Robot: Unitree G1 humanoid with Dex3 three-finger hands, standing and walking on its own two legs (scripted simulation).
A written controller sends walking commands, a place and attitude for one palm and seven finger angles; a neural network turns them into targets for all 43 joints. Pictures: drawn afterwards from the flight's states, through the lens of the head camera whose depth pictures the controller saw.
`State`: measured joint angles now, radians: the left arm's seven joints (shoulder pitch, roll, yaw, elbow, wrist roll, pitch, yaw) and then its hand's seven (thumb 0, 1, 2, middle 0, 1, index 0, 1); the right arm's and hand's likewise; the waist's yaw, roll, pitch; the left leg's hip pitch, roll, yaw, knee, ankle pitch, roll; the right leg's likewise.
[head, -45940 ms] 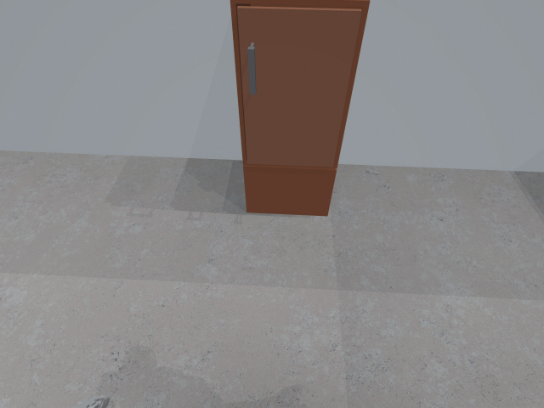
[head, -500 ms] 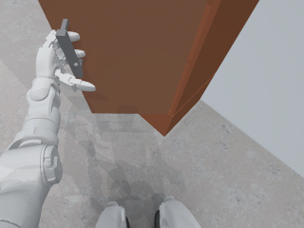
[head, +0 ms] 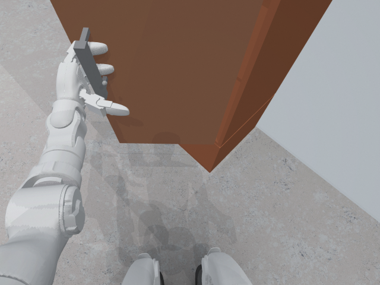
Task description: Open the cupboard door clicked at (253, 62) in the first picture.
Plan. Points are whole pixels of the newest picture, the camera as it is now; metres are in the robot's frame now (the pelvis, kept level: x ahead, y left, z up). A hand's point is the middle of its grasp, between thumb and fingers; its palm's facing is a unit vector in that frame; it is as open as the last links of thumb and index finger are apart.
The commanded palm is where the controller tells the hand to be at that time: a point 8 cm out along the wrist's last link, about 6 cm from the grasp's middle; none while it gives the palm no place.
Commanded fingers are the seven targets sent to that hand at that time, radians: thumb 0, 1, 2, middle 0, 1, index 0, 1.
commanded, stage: slide the fingers in behind the handle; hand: left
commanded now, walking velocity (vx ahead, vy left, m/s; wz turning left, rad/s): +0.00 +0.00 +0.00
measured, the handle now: (94, 66) +0.56 +0.17 +0.07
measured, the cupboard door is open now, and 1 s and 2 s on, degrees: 45 45 80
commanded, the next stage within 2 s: close the thumb around the handle in 0.20 s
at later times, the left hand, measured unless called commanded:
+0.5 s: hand (104, 84) +0.51 +0.14 +0.07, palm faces -0.04 -1.00 -0.02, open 13.1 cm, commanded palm +0.49 +0.18 +0.07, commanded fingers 0.00 0.12 0.56 -0.34 -1.27 -0.34 -1.27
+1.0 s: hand (103, 83) +0.51 +0.14 +0.07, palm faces -0.05 -1.00 -0.01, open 5.5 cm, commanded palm +0.49 +0.17 +0.07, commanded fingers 0.00 0.90 0.90 -0.40 -1.35 -0.40 -1.35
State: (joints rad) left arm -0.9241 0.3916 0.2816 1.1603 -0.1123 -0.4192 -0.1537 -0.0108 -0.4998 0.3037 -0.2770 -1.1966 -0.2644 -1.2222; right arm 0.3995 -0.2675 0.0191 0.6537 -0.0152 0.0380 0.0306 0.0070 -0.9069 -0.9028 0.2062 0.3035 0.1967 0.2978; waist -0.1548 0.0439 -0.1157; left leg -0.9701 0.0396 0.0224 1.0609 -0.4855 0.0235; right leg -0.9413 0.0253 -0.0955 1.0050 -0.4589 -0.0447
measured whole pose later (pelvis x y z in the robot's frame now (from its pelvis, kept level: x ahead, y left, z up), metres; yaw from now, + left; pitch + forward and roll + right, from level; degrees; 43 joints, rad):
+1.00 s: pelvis +0.00 +0.01 +0.00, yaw +0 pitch +23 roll -3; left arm -0.93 0.38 0.28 1.17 -0.11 -0.43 -0.16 0.01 0.78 0.85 -0.37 -1.34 -0.36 -1.34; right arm 0.39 -0.27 0.02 0.66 -0.01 0.04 0.02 0.01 -0.91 -0.90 0.21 0.30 0.20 0.30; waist -0.15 0.04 -0.12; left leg -0.97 0.03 0.02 1.07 -0.49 0.03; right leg -0.94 0.02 -0.09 1.01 -0.46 -0.04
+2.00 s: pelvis +0.01 -0.03 +0.02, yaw +2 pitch +12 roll +1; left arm 0.00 -0.09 -0.12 0.26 0.04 -0.30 0.46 0.02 0.70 0.76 -0.35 -1.30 -0.35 -1.32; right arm 0.18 -0.17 0.02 0.54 -0.05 0.04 0.03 0.01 -0.91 -0.90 0.21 0.30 0.20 0.30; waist 0.00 0.03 -0.15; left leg -0.66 0.02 0.02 0.92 -0.47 -0.02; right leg -0.66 0.02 -0.09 0.94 -0.49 -0.08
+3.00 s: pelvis -0.01 -0.03 +0.01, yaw +3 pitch +11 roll +1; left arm 0.04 -0.09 -0.29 0.22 0.07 -0.28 0.55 -0.01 -0.47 0.32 -0.25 -0.89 -0.26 -0.90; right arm 0.21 -0.19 0.01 0.56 -0.05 -0.05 0.03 0.02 -0.91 -0.90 0.20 0.30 0.20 0.30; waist -0.01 0.05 -0.13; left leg -0.71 0.01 0.00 0.98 -0.45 -0.02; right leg -0.70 0.00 -0.11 0.99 -0.48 -0.08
